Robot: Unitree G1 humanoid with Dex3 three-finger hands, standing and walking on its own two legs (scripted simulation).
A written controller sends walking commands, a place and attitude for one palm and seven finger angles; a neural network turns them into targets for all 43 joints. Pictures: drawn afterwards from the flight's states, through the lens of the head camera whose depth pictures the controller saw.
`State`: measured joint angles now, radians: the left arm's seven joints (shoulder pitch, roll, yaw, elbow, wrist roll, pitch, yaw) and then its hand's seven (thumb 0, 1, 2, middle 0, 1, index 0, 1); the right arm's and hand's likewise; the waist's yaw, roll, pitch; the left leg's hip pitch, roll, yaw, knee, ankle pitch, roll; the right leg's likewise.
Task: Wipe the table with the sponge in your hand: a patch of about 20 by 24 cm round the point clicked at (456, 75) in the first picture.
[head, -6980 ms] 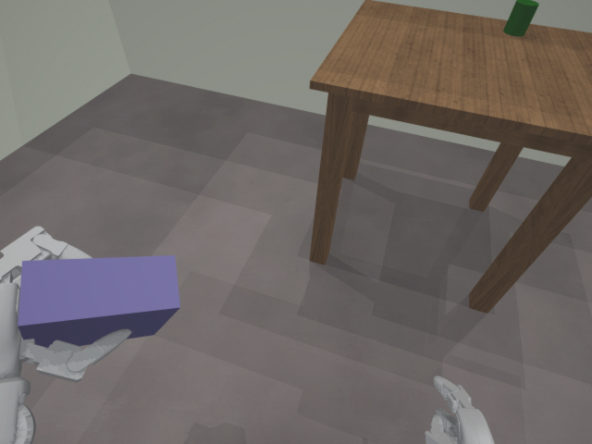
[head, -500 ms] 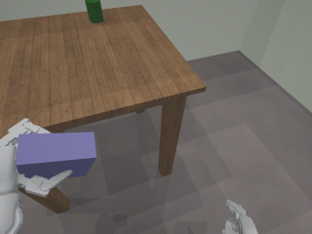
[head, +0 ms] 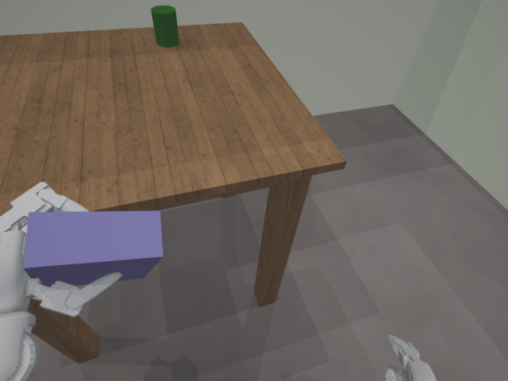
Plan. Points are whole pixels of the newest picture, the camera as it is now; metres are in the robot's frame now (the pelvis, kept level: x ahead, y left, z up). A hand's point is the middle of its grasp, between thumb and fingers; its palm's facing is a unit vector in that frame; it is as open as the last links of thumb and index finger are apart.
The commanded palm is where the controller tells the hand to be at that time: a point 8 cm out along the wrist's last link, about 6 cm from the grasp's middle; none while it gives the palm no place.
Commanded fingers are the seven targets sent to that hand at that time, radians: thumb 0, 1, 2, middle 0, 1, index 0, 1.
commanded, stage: shuffle to correct the standing spot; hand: left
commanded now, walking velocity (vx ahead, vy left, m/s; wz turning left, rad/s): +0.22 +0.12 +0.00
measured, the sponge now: (116, 250) +0.23 +0.20 +0.14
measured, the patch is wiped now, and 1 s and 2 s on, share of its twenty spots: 0.00 0.00 0.00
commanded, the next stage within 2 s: come to a stop and stand still in 0.92 s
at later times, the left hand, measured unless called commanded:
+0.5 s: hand (105, 187) +0.30 +0.24 +0.17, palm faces +0.40 -0.81 -0.43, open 9.8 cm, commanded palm +0.24 +0.28 +0.19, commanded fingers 0.00 0.10 1.30 -1.20 -1.60 -1.20 -1.60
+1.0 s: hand (93, 145) +0.38 +0.29 +0.17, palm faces +0.37 -0.82 -0.44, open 9.8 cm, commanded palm +0.33 +0.34 +0.19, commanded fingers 0.00 0.10 1.30 -1.20 -1.60 -1.20 -1.60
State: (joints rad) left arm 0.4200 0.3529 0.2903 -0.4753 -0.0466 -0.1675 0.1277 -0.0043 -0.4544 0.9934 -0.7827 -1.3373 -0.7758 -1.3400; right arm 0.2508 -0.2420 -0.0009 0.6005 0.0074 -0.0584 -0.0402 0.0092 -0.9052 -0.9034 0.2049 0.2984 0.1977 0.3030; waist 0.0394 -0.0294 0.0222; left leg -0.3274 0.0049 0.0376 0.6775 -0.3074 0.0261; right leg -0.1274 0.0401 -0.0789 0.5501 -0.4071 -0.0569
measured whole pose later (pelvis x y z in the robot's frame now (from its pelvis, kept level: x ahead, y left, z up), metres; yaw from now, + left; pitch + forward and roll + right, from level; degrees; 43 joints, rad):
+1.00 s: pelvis +0.17 +0.06 -0.01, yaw +0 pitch -1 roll +1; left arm 0.49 0.37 0.36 -0.56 -0.03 -0.20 0.14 0.00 -0.46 1.00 -0.78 -1.34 -0.78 -1.34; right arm 0.21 -0.20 0.01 0.60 0.02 -0.05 -0.01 0.01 -0.90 -0.90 0.21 0.30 0.20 0.30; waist 0.00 -0.01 0.09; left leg -0.33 0.03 0.08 0.62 -0.24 0.00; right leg -0.26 -0.11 -0.06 0.72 -0.42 0.04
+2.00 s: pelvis +0.15 +0.10 +0.01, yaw -3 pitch -2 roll +0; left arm 0.44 0.39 0.32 -0.47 -0.06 -0.20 0.07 -0.01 -0.46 1.00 -0.78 -1.34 -0.78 -1.34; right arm 0.25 -0.17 0.03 0.58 0.01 -0.10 -0.02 0.01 -0.90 -0.90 0.21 0.30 0.20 0.30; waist 0.03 -0.05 0.08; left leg -0.22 -0.01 0.10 0.49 -0.24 0.05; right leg -0.25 0.00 -0.04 0.48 -0.19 -0.02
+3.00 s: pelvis +0.17 +0.10 +0.02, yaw -2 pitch -1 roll -1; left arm 0.43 0.37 0.34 -0.46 -0.05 -0.18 0.11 0.00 -0.46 1.00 -0.78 -1.34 -0.78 -1.34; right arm 0.20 -0.20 0.02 0.58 0.01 -0.11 -0.03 0.01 -0.90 -0.90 0.21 0.30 0.20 0.30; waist 0.03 -0.01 0.06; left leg -0.19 -0.01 0.08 0.45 -0.24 0.05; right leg -0.19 0.01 -0.06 0.39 -0.18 -0.01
